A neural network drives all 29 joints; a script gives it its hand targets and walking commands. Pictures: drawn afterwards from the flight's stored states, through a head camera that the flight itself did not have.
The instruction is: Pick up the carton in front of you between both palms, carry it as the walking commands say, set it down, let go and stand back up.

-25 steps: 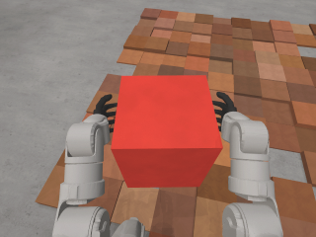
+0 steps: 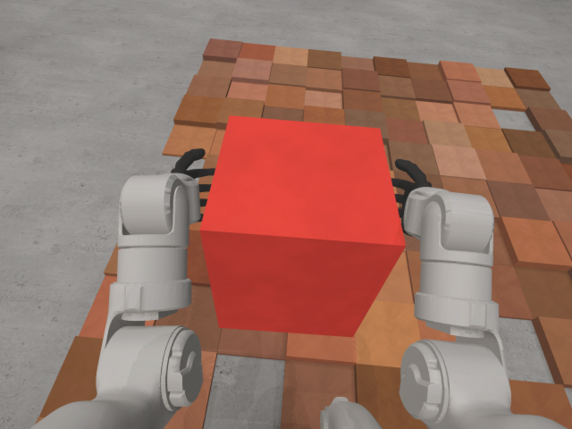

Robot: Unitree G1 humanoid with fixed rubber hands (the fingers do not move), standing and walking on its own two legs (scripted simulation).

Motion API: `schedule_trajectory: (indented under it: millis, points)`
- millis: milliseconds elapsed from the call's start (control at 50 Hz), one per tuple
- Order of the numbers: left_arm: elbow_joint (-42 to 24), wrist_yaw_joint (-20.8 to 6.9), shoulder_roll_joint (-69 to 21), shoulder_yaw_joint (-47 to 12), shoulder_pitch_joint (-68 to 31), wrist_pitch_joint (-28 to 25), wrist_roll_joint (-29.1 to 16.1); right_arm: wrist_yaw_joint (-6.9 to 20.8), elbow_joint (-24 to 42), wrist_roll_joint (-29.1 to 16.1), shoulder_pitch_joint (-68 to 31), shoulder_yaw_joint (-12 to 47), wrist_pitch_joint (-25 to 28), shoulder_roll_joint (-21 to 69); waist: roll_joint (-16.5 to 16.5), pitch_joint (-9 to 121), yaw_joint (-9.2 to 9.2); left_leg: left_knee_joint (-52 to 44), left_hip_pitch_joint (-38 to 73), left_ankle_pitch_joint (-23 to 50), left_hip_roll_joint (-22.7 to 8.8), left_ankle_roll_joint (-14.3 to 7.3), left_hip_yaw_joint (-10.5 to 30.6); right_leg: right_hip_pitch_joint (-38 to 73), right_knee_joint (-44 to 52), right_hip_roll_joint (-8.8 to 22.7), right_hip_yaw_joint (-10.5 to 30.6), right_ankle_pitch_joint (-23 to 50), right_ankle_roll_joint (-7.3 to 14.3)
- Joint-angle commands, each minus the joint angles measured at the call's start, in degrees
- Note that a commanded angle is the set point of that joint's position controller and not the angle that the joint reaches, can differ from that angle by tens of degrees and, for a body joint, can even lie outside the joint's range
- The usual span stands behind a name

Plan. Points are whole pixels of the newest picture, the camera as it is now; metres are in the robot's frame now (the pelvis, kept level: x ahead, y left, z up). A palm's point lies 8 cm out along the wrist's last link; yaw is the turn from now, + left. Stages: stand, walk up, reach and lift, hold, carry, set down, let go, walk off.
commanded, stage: carry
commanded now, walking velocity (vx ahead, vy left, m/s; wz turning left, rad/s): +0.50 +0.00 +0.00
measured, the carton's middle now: (295, 233) +0.37 -0.01 +0.05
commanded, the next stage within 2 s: none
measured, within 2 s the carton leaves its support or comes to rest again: neither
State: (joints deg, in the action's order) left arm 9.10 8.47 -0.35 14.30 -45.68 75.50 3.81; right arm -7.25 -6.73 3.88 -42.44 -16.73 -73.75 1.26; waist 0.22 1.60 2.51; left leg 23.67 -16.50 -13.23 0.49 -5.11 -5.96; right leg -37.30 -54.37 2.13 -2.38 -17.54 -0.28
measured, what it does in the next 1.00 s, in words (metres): walks ahead: right foot, then left foot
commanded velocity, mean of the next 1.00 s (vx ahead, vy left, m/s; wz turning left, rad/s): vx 0.50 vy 0.00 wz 0.00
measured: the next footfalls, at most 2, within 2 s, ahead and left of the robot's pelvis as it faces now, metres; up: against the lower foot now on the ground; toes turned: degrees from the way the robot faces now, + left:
right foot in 0.22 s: +0.30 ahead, -0.11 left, -0.01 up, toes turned -6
left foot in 0.68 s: +0.64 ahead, +0.09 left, +0.00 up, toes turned +7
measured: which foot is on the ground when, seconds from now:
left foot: down 0.00-0.24, up 0.26-0.66, down 0.68-1.00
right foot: up 0.00-0.20, down 0.22-0.78, up 0.80-1.00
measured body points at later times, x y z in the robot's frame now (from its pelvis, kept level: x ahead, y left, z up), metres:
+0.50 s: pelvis +0.31 -0.04 -0.01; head +0.34 -0.05 +0.44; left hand +0.61 +0.14 +0.05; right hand +0.64 -0.16 +0.05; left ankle +0.37 +0.10 -0.69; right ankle +0.26 -0.10 -0.76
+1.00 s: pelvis +0.59 +0.02 -0.01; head +0.64 +0.03 +0.44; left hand +0.99 +0.15 +0.10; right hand +0.96 -0.16 +0.10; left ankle +0.60 +0.09 -0.75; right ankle +0.62 -0.10 -0.70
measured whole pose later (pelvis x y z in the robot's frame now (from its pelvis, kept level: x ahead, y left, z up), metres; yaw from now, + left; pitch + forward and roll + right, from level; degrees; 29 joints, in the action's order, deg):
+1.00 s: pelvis +0.59 +0.02 -0.01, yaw -1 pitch +6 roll -2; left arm 6.4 7.5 0.4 12.4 -40.7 69.5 3.7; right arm -8.8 -7.3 0.9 -40.1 -11.6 -67.5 -0.3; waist -0.8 1.2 4.3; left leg 24.5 -19.0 -21.6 -1.2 -2.8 -6.9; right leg -33.3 -50.0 -0.2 -3.7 -27.4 1.6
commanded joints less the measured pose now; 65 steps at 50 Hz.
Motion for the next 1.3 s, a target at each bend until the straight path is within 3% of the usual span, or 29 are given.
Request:
schedule_trajectory:
  millis: [0, 140, 200, 220, 240, 260, 280, 340, 500, 600, 660, 680, 700, 720, 740, 760, 780, 820, 920, 960, 1040, 1100, 1120, 1140, 1160, 1180, 1200, 1240, 1280]
  points:
    - [-3.3, -12.0, -66.2, -34.0, -36.2, -4.2, -20.5, 15.9, 4.5, -27.0, -44.6, 37.6, 1.9, 66.2, -7.0, 25.4, 0.21, -5.6, 27.4, 29.8, -14.4, -4.6, 12.9, -5.0, 7.5, 0.7, -0.9, 6.5, -0.5]
    - [-8.5, -13.4, -67.3, -39.1, -27.9, -7.0, -20.9, 15.9, 7.6, -24.7, -32.6, 41.3, 5.2, 66.6, -8.2, 21.7, 0.99, -1.4, 32.0, 40.4, -11.9, -3.2, 6.2, 0.8, 23.7, -1.9, -5.4, 17.7, 1.4]
    - [-11.5, -14.4, -66.4, -40.8, -22.9, -7.2, -20.9, 15.6, 11.0, -24.0, -27.0, 43.8, 5.5, 65.3, -8.2, 24.6, -1.12, 10.1, 25.9, 50.2, -9.6, 0.8, 0.8, 21.1, 33.6, -5.4, -9.8, 20.6, 3.4]
    - [-12.1, -14.8, -65.8, -41.2, -20.6, -7.4, -20.6, 15.7, 11.7, -24.1, -25.1, 44.9, 5.5, 64.9, -4.5, 27.7, -2.92, 20.0, 17.3, 42.4, -7.9, 2.8, -1.2, 35.0, 34.3, -2.8, -8.6, 23.0, 4.3]
    - [-11.9, -15.2, -64.9, -40.8, -16.7, -7.6, -20.4, 15.9, 12.7, -24.1, -24.4, 45.7, 5.4, 64.0, 2.6, 32.2, -5.07, 30.6, 3.6, 21.8, -6.3, 4.3, -0.2, 50.9, 29.2, 8.4, 4.5, 35.7, 6.3]
    - [-11.5, -15.4, -62.6, -40.7, -15.1, -7.7, -19.0, 16.1, 11.8, -24.1, -22.2, 47.1, 5.0, 66.3, 13.8, 34.1, -3.64, 42.5, -16.7, -15.7, 0.2, 5.7, 1.9, 68.0, 24.0, 21.0, 22.2, 56.3, 13.4]
    - [-11.2, -15.7, -62.9, -40.9, -10.4, -8.1, -19.0, 16.3, 11.7, -23.6, -18.6, 46.9, 5.2, 65.6, 15.4, 34.1, -5.31, 51.4, -28.1, -19.8, 1.3, 5.6, 4.2, 69.2, 28.1, 22.6, 28.5, 44.9, 18.3]
    - [-20.0, -16.9, -66.7, -45.1, -13.8, -9.2, -21.9, 16.1, 15.5, -23.2, -17.5, 48.9, 7.1, 66.8, 3.3, 25.9, -4.21, 40.2, -26.8, -10.9, -4.4, 5.3, 5.5, 54.6, 35.1, 16.9, 17.3, 34.1, 11.0]
    - [-22.8, -19.1, -60.4, -50.6, -8.3, -11.4, -24.8, 13.8, 18.3, -18.6, -8.1, 52.0, 10.3, 60.7, 6.7, 19.3, -4.56, 22.0, -24.3, 4.1, -3.7, 6.2, -0.4, 45.4, 37.8, 10.9, 3.7, 34.3, 9.9]
    - [-19.3, -17.4, -52.5, -47.9, -15.3, -11.1, -24.9, 13.0, 16.5, -20.0, -15.5, 49.7, 9.3, 53.0, 9.4, 14.7, -4.90, 13.0, -16.5, 11.5, -1.9, 2.1, -2.8, 41.4, 35.4, 10.1, -0.3, 40.7, 8.2]
    - [-13.4, -16.0, -51.0, -44.5, -19.0, -9.9, -24.7, 12.7, 9.7, -20.9, -18.6, 45.4, 8.1, 50.3, 7.7, 17.8, -1.52, 5.5, -0.3, 9.9, 2.5, 0.7, -6.6, 38.9, 22.1, 8.0, -5.3, 49.4, 5.3]
    - [-11.7, -15.6, -51.2, -43.5, -20.7, -9.5, -24.3, 12.7, 7.2, -21.0, -19.4, 43.7, 7.8, 49.7, 3.7, 21.8, 0.71, 4.0, 11.6, 8.1, 2.5, 1.5, -6.4, 33.6, 11.1, 5.5, -7.4, 40.9, 3.3]
    - [-10.6, -15.4, -52.3, -42.7, -22.8, -8.9, -24.2, 12.8, 5.1, -20.8, -20.8, 42.0, 7.7, 49.0, -8.7, 30.1, 1.15, 7.9, 29.3, 7.5, -11.4, -4.2, 11.7, 19.1, -6.1, 3.2, -5.7, 23.3, 0.8]
    - [-8.3, -15.1, -53.5, -40.7, -22.2, -8.6, -24.0, 13.1, 1.8, -21.3, -20.4, 40.7, 7.9, 49.9, -21.5, 35.0, 2.04, -1.7, 39.1, -0.3, -20.8, -11.7, 36.2, 2.9, -22.3, -6.4, -2.1, -11.7, -0.4]
    - [-7.3, -14.7, -54.8, -39.6, -23.9, -8.8, -23.7, 13.6, 1.0, -22.5, -21.7, 40.2, 8.1, 52.8, -17.3, 31.6, 2.20, -5.9, 35.6, -1.0, -21.3, -12.9, 38.8, -3.6, -29.6, -4.5, 3.3, -13.1, 0.5]
    - [-6.7, -14.5, -56.4, -39.1, -26.4, -9.0, -23.5, 14.1, 2.2, -24.2, -25.5, 40.9, 8.4, 55.9, -8.4, 27.9, 2.25, -4.7, 29.2, 3.8, -19.1, -10.7, 32.8, -3.7, -28.8, -1.5, 4.5, -9.9, 1.7]
    - [-6.5, -14.2, -58.4, -38.2, -28.0, -9.5, -23.4, 14.5, 4.4, -26.1, -31.0, 41.9, 8.6, 58.4, -5.8, 26.9, 1.33, -1.7, 27.4, 11.0, -20.2, -10.9, 30.0, -6.1, -31.3, -0.5, 4.4, -7.9, 2.0]
    - [-6.6, -13.5, -60.0, -36.6, -31.7, -9.7, -23.3, 14.8, 6.5, -29.2, -38.3, 42.9, 8.8, 63.0, -2.5, 26.9, 1.09, -1.4, 26.8, 9.9, -15.8, -7.3, 23.4, -6.5, -25.4, -0.2, 3.9, -6.0, 2.3]
    - [-7.7, -11.0, -60.7, -35.8, -32.4, -9.3, -21.6, 14.6, 9.4, -30.9, -42.3, 41.8, 7.6, 63.9, -7.2, 27.7, 1.60, -3.5, 24.8, 11.0, -16.0, -6.7, 17.4, -0.7, 3.5, -3.5, -1.6, -17.4, 1.5]
    - [-9.0, -10.2, -59.5, -35.9, -33.2, -8.7, -21.0, 14.4, 9.9, -30.8, -42.4, 41.3, 6.7, 63.2, -11.2, 29.7, 0.82, -2.9, 23.0, 11.6, -16.1, -5.6, 14.0, 3.6, 7.2, -3.1, -3.8, -6.7, 1.9]
    - [-13.7, -9.9, -57.4, -37.2, -37.0, -6.7, -22.1, 13.8, 12.0, -29.4, -42.1, 40.6, 4.4, 59.4, -10.1, 25.8, 0.48, -2.3, 18.8, 10.5, -12.6, -3.8, 7.2, 10.5, 19.5, -2.8, -5.8, 2.9, 0.8]
    - [-13.7, -10.2, -55.6, -37.2, -38.0, -5.1, -21.6, 13.8, 11.9, -29.0, -42.9, 41.2, 2.0, 57.4, -3.6, 26.8, -2.57, 13.2, 18.9, 37.6, -7.0, -0.3, -1.2, 22.0, 28.2, -8.2, -11.4, 6.2, 2.6]
    - [-13.7, -10.6, -55.5, -37.0, -37.5, -4.8, -21.4, 13.7, 13.0, -29.0, -44.5, 41.5, 1.5, 56.6, -1.8, 27.4, -6.55, 21.1, 9.9, 37.2, -5.2, 2.1, -3.3, 32.9, 32.9, -5.8, -7.2, 13.2, 4.3]
    - [-14.3, -10.9, -55.0, -37.1, -37.4, -4.6, -21.6, 13.7, 14.0, -29.6, -46.7, 41.7, 1.0, 56.7, 4.0, 28.2, -9.53, 29.2, -6.2, 27.0, -2.5, 4.0, -2.4, 48.0, 31.4, -1.3, 2.0, 24.2, 8.2]
    - [-14.7, -11.3, -54.9, -37.5, -37.5, -4.1, -22.6, 13.5, 14.2, -29.2, -47.7, 41.3, 0.3, 56.5, 16.6, 25.7, -10.91, 40.2, -26.4, -10.6, 2.9, 5.1, -0.3, 60.5, 29.7, 7.6, 14.4, 53.9, 13.7]
    - [-15.3, -11.7, -55.2, -38.0, -38.4, -3.1, -24.4, 13.0, 12.5, -27.6, -46.4, 40.0, -0.4, 56.2, 15.7, 26.2, -11.11, 46.7, -37.2, -19.7, 2.3, 4.7, 4.4, 68.0, 25.4, 13.2, 18.8, 65.2, 16.4]
    - [-16.0, -12.4, -56.7, -38.6, -39.5, -2.2, -26.5, 12.2, 10.4, -25.2, -43.5, 38.0, -0.7, 54.6, 9.1, 25.7, -11.22, 46.3, -40.6, -20.7, 1.0, 3.6, 6.6, 69.0, 25.2, 13.7, 18.4, 63.1, 14.5]
    - [-18.0, -13.8, -58.8, -39.3, -44.7, -1.1, -29.7, 11.0, 6.7, -20.3, -39.7, 34.1, -1.2, 52.6, 3.2, 23.5, -11.27, 34.2, -45.0, -17.5, 0.5, 3.5, 3.3, 70.9, 24.5, 12.1, 16.8, 56.3, 10.3]
    - [-17.2, -15.2, -60.5, -39.3, -48.2, -0.7, -31.8, 10.1, 3.6, -15.7, -36.8, 30.8, -1.4, 50.9, 3.6, 23.5, -10.34, 23.4, -35.1, -6.8, 1.6, 4.2, 1.5, 61.2, 26.5, 9.9, 12.5, 52.0, 9.6]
